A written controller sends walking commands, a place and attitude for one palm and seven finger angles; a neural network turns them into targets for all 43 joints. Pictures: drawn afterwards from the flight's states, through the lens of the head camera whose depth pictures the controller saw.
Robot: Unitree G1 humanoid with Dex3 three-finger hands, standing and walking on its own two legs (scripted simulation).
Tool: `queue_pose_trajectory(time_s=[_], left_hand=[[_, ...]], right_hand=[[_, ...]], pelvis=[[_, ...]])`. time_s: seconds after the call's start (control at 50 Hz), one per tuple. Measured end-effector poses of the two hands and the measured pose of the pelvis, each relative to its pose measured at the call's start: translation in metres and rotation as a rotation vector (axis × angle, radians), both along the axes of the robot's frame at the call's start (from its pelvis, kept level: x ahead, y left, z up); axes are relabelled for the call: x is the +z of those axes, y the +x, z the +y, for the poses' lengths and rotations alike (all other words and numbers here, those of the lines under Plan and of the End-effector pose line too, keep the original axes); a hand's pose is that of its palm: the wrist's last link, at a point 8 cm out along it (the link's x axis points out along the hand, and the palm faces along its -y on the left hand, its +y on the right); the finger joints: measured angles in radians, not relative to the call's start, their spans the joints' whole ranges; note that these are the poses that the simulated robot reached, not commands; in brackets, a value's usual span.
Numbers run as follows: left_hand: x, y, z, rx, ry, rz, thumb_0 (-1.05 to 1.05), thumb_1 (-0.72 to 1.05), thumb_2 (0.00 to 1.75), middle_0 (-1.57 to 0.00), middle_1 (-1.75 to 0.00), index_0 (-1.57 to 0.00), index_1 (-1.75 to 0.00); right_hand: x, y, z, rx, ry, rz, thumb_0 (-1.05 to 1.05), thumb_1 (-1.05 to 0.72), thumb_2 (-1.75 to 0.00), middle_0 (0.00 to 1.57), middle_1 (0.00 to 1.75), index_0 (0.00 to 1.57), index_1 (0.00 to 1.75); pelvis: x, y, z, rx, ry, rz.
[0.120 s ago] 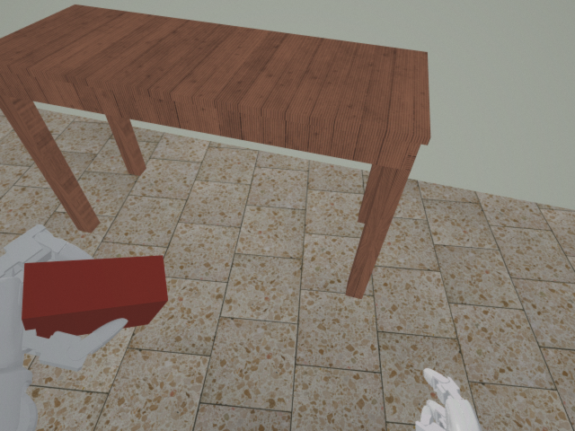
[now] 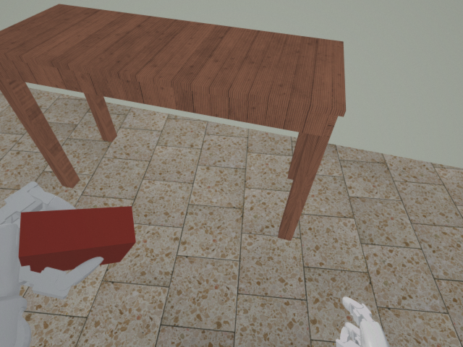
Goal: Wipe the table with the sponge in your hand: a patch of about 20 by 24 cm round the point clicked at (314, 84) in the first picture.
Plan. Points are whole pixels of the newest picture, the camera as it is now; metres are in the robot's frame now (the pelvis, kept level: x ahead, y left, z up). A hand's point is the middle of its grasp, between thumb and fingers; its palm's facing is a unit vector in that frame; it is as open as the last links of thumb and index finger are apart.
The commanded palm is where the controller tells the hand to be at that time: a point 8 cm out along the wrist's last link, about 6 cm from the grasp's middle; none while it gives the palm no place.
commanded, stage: stand and wait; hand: left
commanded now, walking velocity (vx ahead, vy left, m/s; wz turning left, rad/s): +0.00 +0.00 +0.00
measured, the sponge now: (94, 239) +0.23 +0.21 +0.13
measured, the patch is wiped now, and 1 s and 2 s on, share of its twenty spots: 0.00 0.00 0.00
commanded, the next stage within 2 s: look at it before walking up in 0.14 s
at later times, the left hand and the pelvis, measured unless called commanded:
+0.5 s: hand (57, 244) +0.20 +0.24 +0.15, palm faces +0.41 -0.83 -0.38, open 9.5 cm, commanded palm +0.15 +0.28 +0.18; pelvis +0.00 +0.00 +0.00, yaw +1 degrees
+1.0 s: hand out of the picture +0.11 +0.25 +0.16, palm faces +0.58 -0.70 -0.42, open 9.5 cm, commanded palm +0.05 +0.29 +0.18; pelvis -0.03 -0.02 -0.01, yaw +16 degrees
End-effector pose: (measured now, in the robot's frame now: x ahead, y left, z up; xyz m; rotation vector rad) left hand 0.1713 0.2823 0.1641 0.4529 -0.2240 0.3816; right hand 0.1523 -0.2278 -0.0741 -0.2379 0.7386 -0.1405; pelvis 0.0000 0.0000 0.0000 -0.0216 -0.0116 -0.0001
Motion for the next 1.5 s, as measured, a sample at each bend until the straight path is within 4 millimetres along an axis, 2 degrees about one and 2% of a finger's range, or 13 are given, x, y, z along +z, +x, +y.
queue_pose_trajectory(time_s=[0.44,0.66,0.76,0.88,0.94,1.08,1.14,1.2,1.36,1.44,1.5], left_hand=[[0.003,-0.005,-0.004,-0.003,0.008,-0.008,-0.01,-0.43,0.99,-0.81,-1.35,-0.81,-1.35],[0.002,-0.025,0.009,0.025,0.043,-0.008,-0.01,-0.43,0.99,-0.81,-1.35,-0.81,-1.35],[0.003,-0.039,0.012,0.070,0.070,-0.003,-0.01,-0.43,0.99,-0.81,-1.35,-0.81,-1.35],[0.011,-0.068,-0.004,0.113,0.084,0.005,-0.01,-0.43,0.99,-0.81,-1.35,-0.81,-1.35],[0.013,-0.086,-0.007,0.153,0.069,-0.009,-0.01,-0.43,0.99,-0.81,-1.35,-0.81,-1.35],[0.012,-0.133,0.015,0.294,0.057,-0.064,-0.01,-0.43,0.99,-0.81,-1.35,-0.81,-1.35],[0.012,-0.154,0.024,0.346,0.071,-0.108,-0.01,-0.43,0.99,-0.81,-1.35,-0.81,-1.35],[0.014,-0.169,0.027,0.399,0.089,-0.088,-0.01,-0.43,0.99,-0.81,-1.35,-0.81,-1.35],[0.023,-0.197,-0.002,0.520,0.079,-0.038,-0.01,-0.43,0.99,-0.81,-1.35,-0.81,-1.35],[0.020,-0.198,-0.022,0.585,0.106,-0.011,-0.01,-0.43,0.99,-0.81,-1.35,-0.81,-1.35],[0.018,-0.200,-0.032,0.625,0.068,0.009,-0.01,-0.43,0.99,-0.81,-1.35,-0.81,-1.35]], right_hand=[[0.000,-0.003,-0.004,-0.004,0.005,-0.004,0.01,-0.90,-0.89,0.20,0.30,0.21,0.30],[-0.009,-0.007,-0.001,0.022,-0.019,0.033,0.01,-0.90,-0.89,0.20,0.30,0.20,0.30],[-0.015,-0.004,0.008,0.072,-0.005,0.040,0.01,-0.90,-0.89,0.20,0.30,0.20,0.30],[-0.022,0.005,0.014,0.157,0.044,0.042,0.01,-0.90,-0.89,0.20,0.30,0.21,0.30],[-0.021,0.011,0.012,0.192,0.029,0.052,0.01,-0.90,-0.89,0.20,0.30,0.21,0.30],[-0.008,0.031,0.021,0.298,-0.068,0.011,0.01,-0.90,-0.89,0.20,0.30,0.20,0.30],[-0.006,0.040,0.033,0.334,-0.073,-0.035,0.01,-0.91,-0.89,0.20,0.30,0.20,0.30],[-0.004,0.041,0.050,0.379,-0.022,-0.034,0.01,-0.91,-0.89,0.20,0.30,0.20,0.30],[-0.012,0.049,0.081,0.536,0.085,0.019,0.01,-0.90,-0.89,0.20,0.30,0.21,0.30],[-0.032,0.069,0.083,0.623,0.107,0.047,0.01,-0.90,-0.89,0.20,0.30,0.21,0.30],[-0.036,0.086,0.079,0.679,0.069,0.094,0.01,-0.90,-0.89,0.20,0.30,0.21,0.30]], pelvis=[[0.000,-0.002,-0.003,0.006,0.002,-0.007],[-0.009,-0.011,0.001,0.067,-0.002,0.014],[-0.011,-0.016,-0.005,0.108,0.001,0.019],[-0.011,-0.022,-0.021,0.165,-0.008,0.012],[-0.010,-0.025,-0.024,0.221,0.006,0.003],[-0.013,-0.032,-0.019,0.344,0.034,-0.004],[-0.019,-0.039,-0.016,0.376,0.047,-0.009],[-0.014,-0.040,-0.021,0.429,0.025,-0.013],[-0.003,-0.024,-0.043,0.524,0.001,-0.005],[-0.014,-0.013,-0.062,0.593,0.019,0.004],[-0.009,-0.006,-0.068,0.637,0.049,-0.002]])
